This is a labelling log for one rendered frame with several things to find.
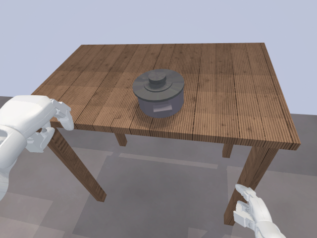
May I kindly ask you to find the robot left forearm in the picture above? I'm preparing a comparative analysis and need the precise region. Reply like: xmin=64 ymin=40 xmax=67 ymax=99
xmin=0 ymin=124 xmax=27 ymax=201

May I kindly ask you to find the right robot hand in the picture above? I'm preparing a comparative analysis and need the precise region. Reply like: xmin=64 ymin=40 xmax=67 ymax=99
xmin=233 ymin=184 xmax=272 ymax=231

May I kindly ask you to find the knob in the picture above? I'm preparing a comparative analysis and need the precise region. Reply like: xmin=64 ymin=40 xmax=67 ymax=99
xmin=148 ymin=70 xmax=166 ymax=85

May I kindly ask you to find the lid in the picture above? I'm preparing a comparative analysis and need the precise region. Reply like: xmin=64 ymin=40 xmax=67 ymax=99
xmin=132 ymin=69 xmax=184 ymax=103

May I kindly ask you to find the table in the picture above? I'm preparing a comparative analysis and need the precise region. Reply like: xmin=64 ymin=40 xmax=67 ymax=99
xmin=31 ymin=43 xmax=301 ymax=226

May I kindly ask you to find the pot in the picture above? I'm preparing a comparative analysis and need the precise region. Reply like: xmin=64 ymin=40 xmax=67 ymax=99
xmin=138 ymin=89 xmax=184 ymax=118

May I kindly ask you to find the left robot hand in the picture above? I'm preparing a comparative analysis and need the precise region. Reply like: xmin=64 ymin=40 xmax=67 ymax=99
xmin=0 ymin=95 xmax=74 ymax=153

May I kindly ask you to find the robot right forearm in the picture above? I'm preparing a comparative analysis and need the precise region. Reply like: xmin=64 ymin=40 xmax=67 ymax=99
xmin=255 ymin=221 xmax=286 ymax=238

